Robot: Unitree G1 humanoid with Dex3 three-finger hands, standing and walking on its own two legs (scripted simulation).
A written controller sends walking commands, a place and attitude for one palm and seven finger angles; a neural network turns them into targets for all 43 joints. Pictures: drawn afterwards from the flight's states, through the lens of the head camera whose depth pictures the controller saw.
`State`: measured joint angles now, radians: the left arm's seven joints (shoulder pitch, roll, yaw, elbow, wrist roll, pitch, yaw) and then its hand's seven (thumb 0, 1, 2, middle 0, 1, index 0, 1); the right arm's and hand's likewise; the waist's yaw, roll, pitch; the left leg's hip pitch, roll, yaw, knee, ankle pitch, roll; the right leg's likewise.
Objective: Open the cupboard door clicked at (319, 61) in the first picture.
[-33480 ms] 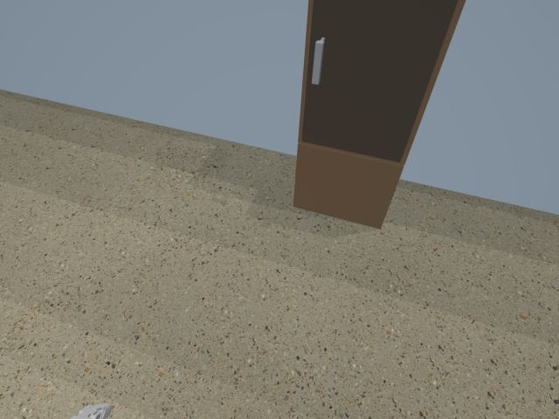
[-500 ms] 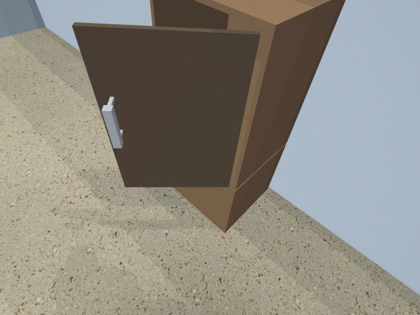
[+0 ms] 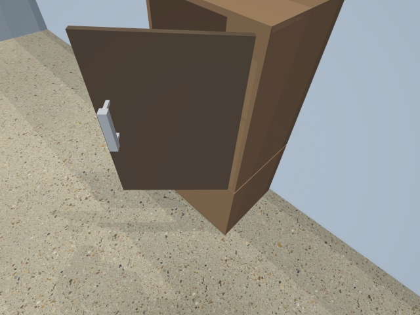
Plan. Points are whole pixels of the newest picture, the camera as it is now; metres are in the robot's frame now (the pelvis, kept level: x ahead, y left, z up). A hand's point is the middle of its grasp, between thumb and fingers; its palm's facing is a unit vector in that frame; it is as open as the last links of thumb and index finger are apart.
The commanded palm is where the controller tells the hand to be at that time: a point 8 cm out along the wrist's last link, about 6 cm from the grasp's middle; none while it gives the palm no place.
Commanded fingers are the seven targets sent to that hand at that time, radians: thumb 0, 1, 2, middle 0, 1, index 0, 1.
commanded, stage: come to a stop and stand still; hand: left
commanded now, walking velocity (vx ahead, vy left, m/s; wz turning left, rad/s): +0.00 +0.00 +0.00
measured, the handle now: (110, 126) +0.56 +0.31 +0.00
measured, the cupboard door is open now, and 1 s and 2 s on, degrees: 46 46 46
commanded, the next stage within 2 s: look again from close up in 0.20 s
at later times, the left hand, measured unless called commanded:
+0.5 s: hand out of the picture -0.02 +0.17 -0.19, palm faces +0.01 -0.98 -0.21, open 7.4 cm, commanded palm none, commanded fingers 0.00 0.90 0.90 -0.20 -0.30 -0.20 -0.30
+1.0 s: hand out of the picture -0.08 +0.15 -0.18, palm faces +0.06 -0.98 -0.17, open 7.4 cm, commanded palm none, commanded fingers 0.00 0.90 0.90 -0.20 -0.30 -0.20 -0.30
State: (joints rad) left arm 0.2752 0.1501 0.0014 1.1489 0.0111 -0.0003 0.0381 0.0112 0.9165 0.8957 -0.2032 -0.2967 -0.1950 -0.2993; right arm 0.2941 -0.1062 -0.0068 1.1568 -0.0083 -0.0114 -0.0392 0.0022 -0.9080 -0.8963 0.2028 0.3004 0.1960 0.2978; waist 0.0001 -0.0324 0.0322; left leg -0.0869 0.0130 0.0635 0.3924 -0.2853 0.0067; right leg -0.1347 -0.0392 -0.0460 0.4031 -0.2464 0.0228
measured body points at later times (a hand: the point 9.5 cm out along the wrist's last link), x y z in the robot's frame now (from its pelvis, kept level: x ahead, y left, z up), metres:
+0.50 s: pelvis -0.02 +0.00 -0.01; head -0.02 +0.00 +0.44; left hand -0.02 +0.23 -0.17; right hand -0.01 -0.22 -0.17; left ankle -0.05 +0.11 -0.74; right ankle -0.02 -0.13 -0.74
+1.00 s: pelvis -0.06 -0.01 -0.01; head -0.07 -0.01 +0.44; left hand -0.09 +0.20 -0.17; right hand -0.09 -0.23 -0.17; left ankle -0.05 +0.11 -0.74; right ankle -0.02 -0.13 -0.74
